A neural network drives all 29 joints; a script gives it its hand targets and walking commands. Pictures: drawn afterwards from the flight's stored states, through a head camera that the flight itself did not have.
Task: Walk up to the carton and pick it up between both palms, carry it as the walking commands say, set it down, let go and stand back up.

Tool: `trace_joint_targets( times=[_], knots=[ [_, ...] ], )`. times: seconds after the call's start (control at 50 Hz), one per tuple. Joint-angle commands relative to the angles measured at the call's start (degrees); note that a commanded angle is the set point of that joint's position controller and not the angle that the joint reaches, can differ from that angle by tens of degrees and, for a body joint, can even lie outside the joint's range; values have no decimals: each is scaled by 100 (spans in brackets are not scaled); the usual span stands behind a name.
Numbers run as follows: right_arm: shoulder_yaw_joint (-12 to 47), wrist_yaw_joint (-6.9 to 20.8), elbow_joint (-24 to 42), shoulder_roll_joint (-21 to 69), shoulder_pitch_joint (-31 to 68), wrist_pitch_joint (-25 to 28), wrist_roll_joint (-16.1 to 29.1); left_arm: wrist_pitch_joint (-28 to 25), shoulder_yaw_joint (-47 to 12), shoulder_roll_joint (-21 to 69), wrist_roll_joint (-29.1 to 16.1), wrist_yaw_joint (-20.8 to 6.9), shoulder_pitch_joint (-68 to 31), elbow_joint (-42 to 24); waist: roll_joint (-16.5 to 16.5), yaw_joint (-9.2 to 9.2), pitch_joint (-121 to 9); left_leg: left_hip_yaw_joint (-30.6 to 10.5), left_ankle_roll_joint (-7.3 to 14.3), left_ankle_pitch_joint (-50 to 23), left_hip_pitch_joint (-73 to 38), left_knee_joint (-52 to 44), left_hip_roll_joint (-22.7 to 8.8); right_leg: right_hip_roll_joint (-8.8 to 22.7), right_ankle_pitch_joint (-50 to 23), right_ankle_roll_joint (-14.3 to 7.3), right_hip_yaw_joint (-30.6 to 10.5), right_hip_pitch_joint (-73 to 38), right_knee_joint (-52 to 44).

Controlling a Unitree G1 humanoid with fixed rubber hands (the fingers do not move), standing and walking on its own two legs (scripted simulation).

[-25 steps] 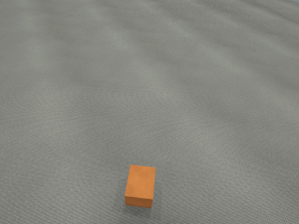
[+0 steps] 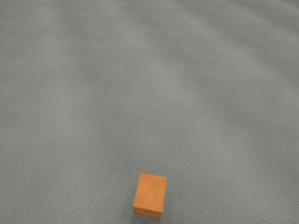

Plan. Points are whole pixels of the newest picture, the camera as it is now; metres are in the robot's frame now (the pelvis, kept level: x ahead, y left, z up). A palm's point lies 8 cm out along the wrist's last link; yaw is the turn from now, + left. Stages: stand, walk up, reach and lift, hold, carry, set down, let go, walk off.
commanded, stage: walk up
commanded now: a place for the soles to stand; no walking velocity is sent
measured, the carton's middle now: (150, 195) +0.41 -0.01 -0.68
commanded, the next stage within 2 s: none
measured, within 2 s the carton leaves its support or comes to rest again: neither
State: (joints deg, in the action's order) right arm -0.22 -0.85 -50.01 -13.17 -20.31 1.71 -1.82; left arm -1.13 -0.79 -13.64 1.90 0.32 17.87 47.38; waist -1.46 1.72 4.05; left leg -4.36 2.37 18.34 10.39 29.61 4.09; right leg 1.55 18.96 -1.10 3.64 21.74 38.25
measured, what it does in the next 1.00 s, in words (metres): steps on the spot: right foot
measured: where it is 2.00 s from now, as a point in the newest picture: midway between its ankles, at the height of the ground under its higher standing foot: outside the picture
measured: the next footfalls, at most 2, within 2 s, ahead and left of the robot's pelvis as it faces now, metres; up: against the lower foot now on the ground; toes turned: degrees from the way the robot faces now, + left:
right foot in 0.04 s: +0.09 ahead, -0.12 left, +0.00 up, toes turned +8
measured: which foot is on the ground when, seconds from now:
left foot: down 0.00-1.00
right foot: up 0.00-0.02, down 0.04-1.00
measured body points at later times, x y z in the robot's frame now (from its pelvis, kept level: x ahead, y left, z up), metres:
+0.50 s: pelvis +0.03 -0.01 +0.00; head +0.04 -0.01 +0.45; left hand +0.08 +0.24 -0.14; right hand +0.10 -0.27 -0.14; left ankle -0.02 +0.10 -0.73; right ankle +0.07 -0.11 -0.73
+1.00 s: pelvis +0.01 +0.00 +0.00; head +0.02 +0.00 +0.45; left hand +0.06 +0.26 -0.14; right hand +0.03 -0.26 -0.15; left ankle -0.02 +0.10 -0.73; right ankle +0.07 -0.11 -0.73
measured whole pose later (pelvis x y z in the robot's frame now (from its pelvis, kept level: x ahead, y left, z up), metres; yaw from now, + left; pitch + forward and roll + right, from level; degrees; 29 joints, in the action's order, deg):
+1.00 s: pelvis +0.01 +0.00 +0.00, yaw -5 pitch -2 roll +1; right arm 1.9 -1.7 -59.4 -15.0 -12.6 -0.5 -0.3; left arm -0.3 -0.2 -13.5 0.1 1.5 14.7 59.2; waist -0.1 -0.2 3.4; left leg 3.4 2.1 18.4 7.1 27.5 1.6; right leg -1.0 7.9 -1.1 -0.7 17.4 27.4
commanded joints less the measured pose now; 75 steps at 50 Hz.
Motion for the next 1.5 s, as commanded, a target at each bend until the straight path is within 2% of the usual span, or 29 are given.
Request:
trace_joint_targets(
  times=[0.0, 0.02, 0.04, 0.06, 0.08, 0.1, 0.14, 0.18, 0.24, 0.38, 0.68, 0.72, 0.76, 0.8, 1.04, 1.2, 1.26, 1.34, 1.42, 1.48],
  knots=[
    [69, 25, 250, -360, 148, -116, 209, -85, 204, -979, -81, 92, 675, -45, -557, -350, -973, -24, -223, -881, 1022, 930, -346, 1487, -3455, -761, -1758, -2039, -1630],
    [49, -17, 207, -426, 38, -206, 175, -16, 160, -897, -149, 88, 362, -59, -392, -185, -776, 123, -249, 466, 714, 887, -331, 1672, -2846, -955, -1796, -1483, -1793],
    [78, -51, 132, -455, -159, -241, 156, 38, 142, -919, -142, 81, 7, -56, -416, 11, -520, 145, -217, 572, 372, 458, -421, 1615, -2120, -936, -1749, -907, -1731],
    [119, -72, 15, -482, -182, -227, 137, 93, 120, -823, -125, 59, -205, -3, -413, 40, -220, -3, -184, 32, 195, -64, -543, 1350, -1741, -733, -1674, -539, -1728],
    [118, -78, -97, -572, -102, -200, 129, 122, 83, -699, -130, 19, -202, 55, -360, -67, 52, -224, -135, -404, 195, -325, -605, 1055, -1581, -559, -1501, -368, -1740],
    [93, -71, -147, -701, 31, -171, 131, 112, 57, -638, -134, -5, -98, 114, -226, -198, 77, -308, -47, -672, 201, -400, -694, 852, -1588, -448, -1268, -464, -1719],
    [64, -37, -167, -775, 223, -116, 147, 43, 41, -619, -181, 21, -110, 209, -9, -240, 29, -311, 24, -1113, 494, -519, -808, 700, -2086, -360, -955, -1082, -1528],
    [86, -44, -213, -755, 288, -75, 171, -9, 62, -664, -201, 22, -70, 346, 2, -225, -330, -202, -49, -1417, 252, -554, -882, 707, -2761, -362, -945, -1401, -1370],
    [106, -60, -275, -713, 445, -57, 176, -44, 86, -630, -195, 21, -166, 450, 55, -211, -645, -137, -78, -1587, 99, -573, -934, 687, -3116, -353, -888, -1661, -1330],
    [123, -72, -443, -718, 684, -113, 169, -30, 96, -600, -194, 41, -225, 665, 96, -174, -442, -54, -64, -1270, -2, -760, -982, 635, -2647, -293, -930, -1428, -1535],
    [173, -78, -824, -732, 639, -106, 161, 4, 105, -576, -167, 72, 15, 1086, 151, -190, -16, -12, 71, -353, 242, -1102, -1016, 452, -1166, -197, -1058, -1156, -1786],
    [177, -79, -860, -731, 606, -100, 160, 4, 98, -553, -162, 76, 34, 1130, 154, -194, 3, -14, 84, -266, 282, -1136, -1025, 433, -1090, -193, -1066, -1136, -1790],
    [121, -98, -781, -867, 757, -116, 165, -1, 144, -640, -205, 106, -60, 1065, 169, -217, -18, 41, 65, -740, 223, -972, -1055, 459, -1586, -195, -1128, -1019, -1643],
    [114, -104, -794, -857, 666, -125, 164, -4, 153, -630, -203, 121, -35, 1083, 158, -203, -140, 76, 71, -756, 183, -929, -1061, 450, -1676, -216, -1138, -1039, -1566],
    [38, -87, -638, -948, 733, -241, 127, 52, 215, -648, -159, 144, -141, 891, 146, -226, 65, 100, 229, 235, 456, -970, -1128, 210, -799, -193, -1222, -549, -1319],
    [14, -61, -562, -931, 572, -265, 112, 45, 263, -768, -156, 136, -219, 721, -113, -147, -27, 284, 163, 474, 245, -682, -970, 311, -422, -247, -1742, -213, -1612],
    [6, -59, -548, -933, 507, -254, 112, 44, 278, -773, -158, 133, -221, 667, -96, -142, -148, 295, 151, 456, 153, -678, -973, 292, -490, -238, -1800, -221, -1593],
    [-20, -64, -508, -1007, 563, -242, 102, 43, 289, -704, -151, 133, -229, 604, 87, -193, -211, 228, 233, 343, 189, -847, -1162, 106, -849, -194, -1545, -298, -1209],
    [-54, -64, -419, -1117, 715, -258, 95, 28, 284, -632, -127, 147, -227, 537, 207, -272, -162, 251, 386, -262, 218, -885, -1438, -69, -1324, -171, -1242, -264, -703],
    [-52, -61, -346, -1100, 723, -290, 94, 16, 279, -645, -116, 162, -206, 510, 157, -273, -193, 466, 366, -573, 116, -668, -1390, -16, -1827, -211, -1316, -252, -617]
  ],
)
